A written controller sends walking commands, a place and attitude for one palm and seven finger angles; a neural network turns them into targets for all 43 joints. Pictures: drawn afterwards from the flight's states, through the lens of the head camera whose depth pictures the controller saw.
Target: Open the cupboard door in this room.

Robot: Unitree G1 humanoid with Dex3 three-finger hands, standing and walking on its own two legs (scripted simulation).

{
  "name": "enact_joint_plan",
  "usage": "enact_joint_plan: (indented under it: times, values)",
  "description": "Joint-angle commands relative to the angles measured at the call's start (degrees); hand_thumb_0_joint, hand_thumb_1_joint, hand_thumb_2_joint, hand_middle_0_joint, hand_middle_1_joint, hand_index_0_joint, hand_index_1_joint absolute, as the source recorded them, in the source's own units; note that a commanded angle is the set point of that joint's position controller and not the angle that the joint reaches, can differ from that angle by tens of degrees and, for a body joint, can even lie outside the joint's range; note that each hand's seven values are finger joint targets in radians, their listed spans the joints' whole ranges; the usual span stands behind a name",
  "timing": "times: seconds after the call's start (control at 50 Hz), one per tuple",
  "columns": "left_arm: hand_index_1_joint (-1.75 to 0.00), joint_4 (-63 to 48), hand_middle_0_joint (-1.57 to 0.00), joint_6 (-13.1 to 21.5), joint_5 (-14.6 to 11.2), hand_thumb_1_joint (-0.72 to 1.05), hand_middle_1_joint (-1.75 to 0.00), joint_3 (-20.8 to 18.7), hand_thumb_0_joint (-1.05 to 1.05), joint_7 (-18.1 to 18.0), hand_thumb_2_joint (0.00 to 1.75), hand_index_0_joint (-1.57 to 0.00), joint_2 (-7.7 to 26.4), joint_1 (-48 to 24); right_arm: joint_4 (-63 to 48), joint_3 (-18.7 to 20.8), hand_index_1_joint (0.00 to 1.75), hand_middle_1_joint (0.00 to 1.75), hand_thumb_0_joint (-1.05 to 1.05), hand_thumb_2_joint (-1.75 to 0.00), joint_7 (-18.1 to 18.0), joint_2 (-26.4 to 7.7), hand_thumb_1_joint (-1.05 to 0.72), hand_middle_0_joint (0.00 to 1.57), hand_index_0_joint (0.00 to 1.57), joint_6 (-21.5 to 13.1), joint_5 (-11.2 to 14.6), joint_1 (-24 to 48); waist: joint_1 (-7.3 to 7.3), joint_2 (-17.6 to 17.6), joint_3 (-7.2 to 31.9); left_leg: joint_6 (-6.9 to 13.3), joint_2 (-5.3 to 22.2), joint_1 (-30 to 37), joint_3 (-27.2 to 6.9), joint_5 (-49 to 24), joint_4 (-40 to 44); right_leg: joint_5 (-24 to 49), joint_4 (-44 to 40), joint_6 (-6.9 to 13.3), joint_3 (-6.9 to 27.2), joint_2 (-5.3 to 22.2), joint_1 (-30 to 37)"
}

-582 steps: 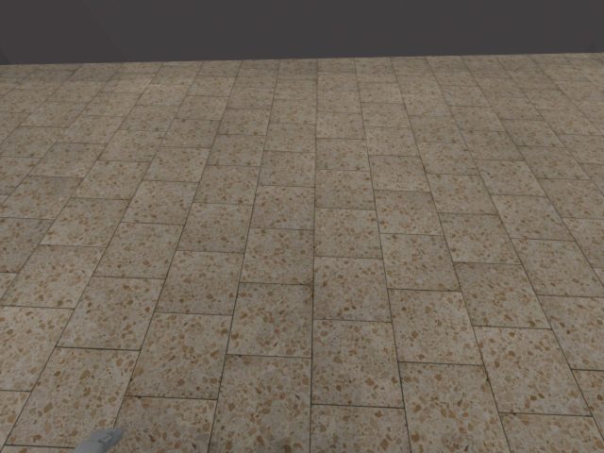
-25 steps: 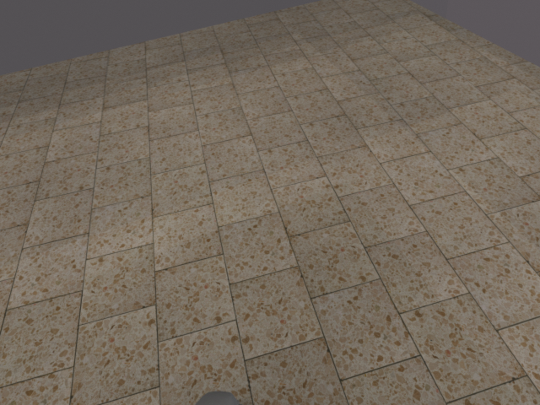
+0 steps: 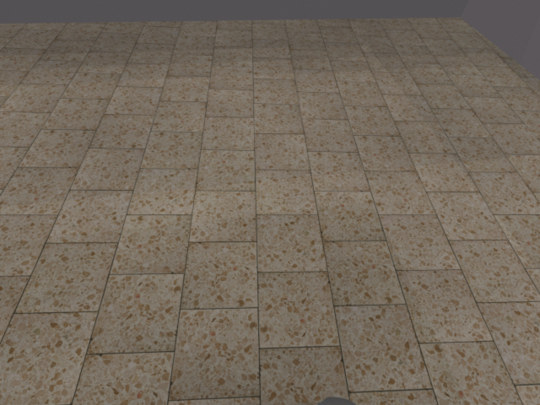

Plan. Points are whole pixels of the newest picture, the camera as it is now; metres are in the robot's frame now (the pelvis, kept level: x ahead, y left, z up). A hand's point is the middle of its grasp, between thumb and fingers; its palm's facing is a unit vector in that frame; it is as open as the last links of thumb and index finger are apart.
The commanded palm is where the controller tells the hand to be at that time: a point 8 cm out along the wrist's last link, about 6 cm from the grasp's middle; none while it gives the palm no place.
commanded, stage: turn or walk to find it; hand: left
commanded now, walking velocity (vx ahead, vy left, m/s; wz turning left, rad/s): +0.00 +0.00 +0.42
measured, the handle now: out of the picture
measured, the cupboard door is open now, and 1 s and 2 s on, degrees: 0 0 0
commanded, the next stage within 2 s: none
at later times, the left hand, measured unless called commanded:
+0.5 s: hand out of the picture +0.01 +0.12 -0.14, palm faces +0.23 -0.93 -0.28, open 7.4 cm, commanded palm none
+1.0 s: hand out of the picture -0.15 +0.18 -0.18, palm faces +0.49 -0.84 -0.22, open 7.4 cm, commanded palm none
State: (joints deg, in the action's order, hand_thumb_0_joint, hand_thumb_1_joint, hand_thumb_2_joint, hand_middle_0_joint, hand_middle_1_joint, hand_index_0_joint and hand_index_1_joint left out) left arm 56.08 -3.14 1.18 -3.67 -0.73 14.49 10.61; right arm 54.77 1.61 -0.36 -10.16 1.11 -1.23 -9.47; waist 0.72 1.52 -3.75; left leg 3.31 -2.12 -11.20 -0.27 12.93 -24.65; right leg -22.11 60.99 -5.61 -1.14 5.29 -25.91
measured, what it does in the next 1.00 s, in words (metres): steps on the spot, turning left: right foot, then left foot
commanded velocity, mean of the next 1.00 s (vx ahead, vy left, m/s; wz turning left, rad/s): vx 0.00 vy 0.00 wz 0.42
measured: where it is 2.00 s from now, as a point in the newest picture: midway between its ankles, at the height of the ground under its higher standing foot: outside the picture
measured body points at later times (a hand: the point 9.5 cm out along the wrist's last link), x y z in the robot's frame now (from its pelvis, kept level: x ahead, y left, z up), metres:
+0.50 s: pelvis -0.03 -0.08 +0.00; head -0.01 -0.12 +0.45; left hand +0.00 +0.17 -0.12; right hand +0.02 -0.33 -0.17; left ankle -0.11 +0.09 -0.64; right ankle -0.01 -0.15 -0.74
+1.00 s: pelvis -0.08 -0.02 +0.00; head -0.07 +0.02 +0.44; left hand -0.18 +0.23 -0.17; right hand +0.13 -0.19 -0.13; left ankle -0.13 +0.05 -0.74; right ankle -0.03 -0.17 -0.66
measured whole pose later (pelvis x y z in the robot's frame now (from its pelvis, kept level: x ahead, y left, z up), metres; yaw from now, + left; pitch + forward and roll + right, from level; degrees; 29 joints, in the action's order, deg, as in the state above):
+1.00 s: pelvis -0.08 -0.02 +0.00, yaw +26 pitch -1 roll -2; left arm 58.1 -3.7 1.2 -3.8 -0.6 15.0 13.5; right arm 54.5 1.3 -0.4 -10.8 1.4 -1.2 -7.0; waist 2.1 2.1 -4.0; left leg 3.2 -0.8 -10.4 1.2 16.5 -27.7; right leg -24.3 62.2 -4.4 -3.8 5.7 -26.0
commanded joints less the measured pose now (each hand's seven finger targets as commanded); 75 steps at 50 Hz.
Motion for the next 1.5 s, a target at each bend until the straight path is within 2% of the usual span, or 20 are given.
enact_joint_plan:
  times: [0.0,0.14,0.2,0.24,0.26,0.3,0.36,0.64,0.76,0.78,0.8,0.82,0.88,0.96,1.18,1.32,1.36,1.38,1.4,1.48]
  values:
    - [-0.30,-5.7,-0.20,1.3,-0.4,0.90,-0.30,-0.5,0.00,-0.5,0.90,-0.20,3.1,-3.3,-2.2,3.9,0.30,0.30,0.00,-0.90,-0.9,-12.2,-0.90,0.20,0.20,-0.8,-0.1,-5.7,-2.94,-8.7,5.1,7.1,16.1,9.4,-15.7,-30.0,4.6,-2.6,-4.7,0.0,0.8,-0.3,-4.8]
    - [-0.30,-6.5,-0.20,1.8,-1.0,0.90,-0.30,-0.3,0.00,-0.7,0.90,-0.20,2.3,-2.7,-2.7,4.3,0.30,0.30,0.00,-0.90,-0.6,-12.2,-0.90,0.20,0.20,-0.1,-0.5,-4.4,-1.90,-10.6,5.7,6.4,13.9,1.1,-19.9,-26.7,2.6,-2.1,-21.1,1.8,-0.2,-3.6,7.3]
    - [-0.30,-5.2,-0.20,2.7,-1.0,0.90,-0.30,-0.8,0.00,-1.0,0.90,-0.20,3.7,2.6,-3.3,4.4,0.30,0.30,0.00,-0.90,-0.4,-11.1,-0.90,0.20,0.20,0.0,0.2,-3.6,0.83,-6.6,8.4,2.1,9.4,-6.8,-18.1,-16.3,-2.0,11.5,-38.7,2.5,-0.2,-2.3,21.4]
    - [-0.30,-5.3,-0.20,3.6,0.3,0.90,-0.30,-2.2,0.00,-1.6,0.90,-0.20,11.6,4.9,-5.1,3.6,0.30,0.30,0.00,-0.90,0.1,-5.7,-0.90,0.20,0.20,0.0,0.7,-3.8,2.16,15.9,7.4,-5.0,-2.8,-23.6,-3.7,18.4,-22.0,19.2,-44.8,11.2,20.9,20.4,29.2]
    - [-0.30,-6.0,-0.20,3.1,-0.3,0.90,-0.30,-1.7,0.00,-1.6,0.90,-0.20,11.0,4.2,-4.9,4.5,0.30,0.30,0.00,-0.90,0.0,-8.5,-0.90,0.20,0.20,0.9,0.1,-2.8,2.09,10.4,6.2,-4.8,-0.6,-20.8,-5.4,20.9,-32.4,20.1,-45.2,14.9,19.2,23.0,19.8]
    - [-0.30,-7.9,-0.20,3.2,-0.5,0.90,-0.30,-1.4,0.00,-1.6,0.90,-0.20,7.2,-3.5,-1.6,5.0,0.30,0.30,0.00,-0.90,0.5,-8.6,-0.90,0.20,0.20,2.6,-0.3,-6.0,-1.71,7.9,0.4,-5.1,1.2,-19.6,-6.5,13.3,-43.0,4.7,-48.8,12.7,13.3,16.2,10.5]
    - [-0.30,-8.1,-0.20,3.8,-0.6,0.90,-0.30,-0.3,0.00,-1.2,0.90,-0.20,4.1,-4.4,0.5,4.6,0.30,0.30,0.00,-0.90,1.2,-7.1,-0.90,0.20,0.20,2.8,-0.3,-9.1,-3.22,6.6,-1.6,-6.5,2.1,-20.2,-3.7,5.7,-46.7,11.4,-46.9,9.1,3.0,10.1,10.9]
    - [-0.30,-2.8,-0.20,3.7,0.6,0.90,-0.30,-1.5,0.00,-1.3,0.90,-0.20,7.6,7.4,-2.0,2.7,0.30,0.30,0.00,-0.90,0.8,-6.2,-0.90,0.20,0.20,1.8,0.6,1.4,2.57,8.7,4.1,-7.4,4.6,-14.8,1.6,14.8,-24.1,28.7,-41.0,14.6,1.0,16.1,23.1]
    - [-0.30,-2.1,-0.20,2.9,0.2,0.90,-0.30,-2.0,0.00,-0.9,0.90,-0.20,8.8,4.9,-1.5,2.4,0.30,0.30,0.00,-0.90,0.7,-7.0,-0.90,0.20,0.20,0.4,0.9,-3.0,-1.03,7.6,7.8,-5.3,3.8,-0.1,4.6,2.8,-2.2,26.8,-32.2,10.2,-4.7,14.8,17.7]
    - [-0.30,-2.5,-0.20,2.5,-0.4,0.90,-0.30,-1.8,0.00,-0.9,0.90,-0.20,7.4,4.8,-0.9,2.9,0.30,0.30,0.00,-0.90,0.7,-9.6,-0.90,0.20,0.20,-0.2,0.7,-5.1,-2.54,0.1,8.9,-4.2,7.2,7.8,0.4,-4.4,4.0,19.5,-24.9,7.0,-7.9,11.9,10.9]
    - [-0.30,-4.3,-0.20,2.1,-0.8,0.90,-0.30,-0.9,0.00,-0.5,0.90,-0.20,3.6,4.9,-1.3,4.2,0.30,0.30,0.00,-0.90,0.4,-15.4,-0.90,0.20,0.20,-0.6,0.1,-6.1,-3.21,-17.4,7.6,1.2,21.5,13.8,-18.3,-19.3,7.0,-5.8,-13.2,2.3,-10.3,3.7,-4.9]
    - [-0.30,-5.5,-0.20,1.3,-0.2,0.90,-0.30,0.0,0.00,-0.7,0.90,-0.20,3.0,1.6,-0.8,4.7,0.30,0.30,0.00,-0.90,0.0,-17.9,-0.90,0.20,0.20,0.1,0.2,-7.7,-4.59,-17.5,6.4,6.1,26.3,9.5,-19.9,-29.0,7.1,-14.5,-5.5,1.9,-5.4,1.8,-5.7]
    - [-0.30,-3.7,-0.20,0.5,-0.1,0.90,-0.30,-1.0,0.00,-0.4,0.90,-0.20,4.5,-0.3,-2.0,3.1,0.30,0.30,0.00,-0.90,-1.1,-13.4,-0.90,0.20,0.20,0.0,-0.1,-0.7,-1.88,-14.3,-0.1,5.1,19.2,1.9,-13.3,-24.6,7.3,-5.4,2.2,1.8,-0.4,2.1,-5.7]
    - [-0.30,-2.3,-0.20,1.2,-0.2,0.90,-0.30,-0.8,0.00,0.0,0.90,-0.20,4.3,2.4,-2.7,2.8,0.30,0.30,0.00,-0.90,-1.1,-12.4,-0.90,0.20,0.20,-0.9,0.4,-0.8,-0.59,-8.1,3.4,4.3,15.1,7.7,-8.6,-33.7,5.2,0.3,4.4,0.4,-0.5,0.9,-6.1]
    - [-0.30,-6.6,-0.20,1.3,-0.6,0.90,-0.30,-0.4,0.00,-0.6,0.90,-0.20,2.9,-5.8,-1.8,3.8,0.30,0.30,0.00,-0.90,-1.1,-11.8,-0.90,0.20,0.20,-0.8,-0.2,-6.9,-3.16,-8.7,4.4,7.4,16.0,8.5,-17.7,-33.4,3.9,-3.4,-5.8,-0.1,1.2,-0.5,-3.9]
    - [-0.30,-6.4,-0.20,2.1,-1.2,0.90,-0.30,-0.2,0.00,-0.9,0.90,-0.20,2.4,-1.8,-2.3,4.3,0.30,0.30,0.00,-0.90,-0.8,-11.8,-0.90,0.20,0.20,-0.1,-0.3,-5.1,-0.81,-9.0,7.0,5.3,12.3,-0.6,-20.8,-26.7,0.4,3.4,-27.9,2.0,-0.3,-4.0,12.3]
    - [-0.30,-5.4,-0.20,3.2,-0.8,0.90,-0.30,-0.8,0.00,-1.1,0.90,-0.20,5.2,2.5,-2.7,4.2,0.30,0.30,0.00,-0.90,-0.4,-9.7,-0.90,0.20,0.20,-0.2,0.5,-5.1,1.14,-2.7,9.4,0.4,7.7,-9.6,-17.0,-12.7,-5.0,14.4,-41.3,3.0,2.9,1.0,26.3]
    - [-0.30,-5.2,-0.20,3.7,0.0,0.90,-0.30,-1.8,0.00,-1.7,0.90,-0.20,10.0,4.1,-3.4,3.6,0.30,0.30,0.00,-0.90,0.0,-6.0,-0.90,0.20,0.20,-0.4,0.9,-6.0,1.63,11.5,10.2,-3.7,0.1,-20.2,-7.7,7.9,-15.7,18.8,-43.1,7.6,15.8,14.8,33.4]
    - [-0.30,-5.9,-0.20,3.4,-0.1,0.90,-0.30,-1.8,0.00,-1.6,0.90,-0.20,11.5,3.8,-4.3,4.1,0.30,0.30,0.00,-0.90,-0.3,-7.4,-0.90,0.20,0.20,0.2,0.5,-4.7,2.09,13.6,7.9,-4.9,-1.8,-21.2,-4.5,21.7,-27.6,23.7,-44.1,13.9,21.0,23.1,25.1]
    - [-0.30,-8.3,-0.20,3.3,-0.5,0.90,-0.30,-0.6,0.00,-1.4,0.90,-0.20,5.3,-5.9,-0.3,4.7,0.30,0.30,0.00,-0.90,0.9,-7.6,-0.90,0.20,0.20,2.6,-0.4,-7.8,-2.92,5.7,-1.6,-5.7,2.5,-19.8,-4.7,9.8,-45.8,7.8,-47.1,11.6,7.5,13.0,9.9]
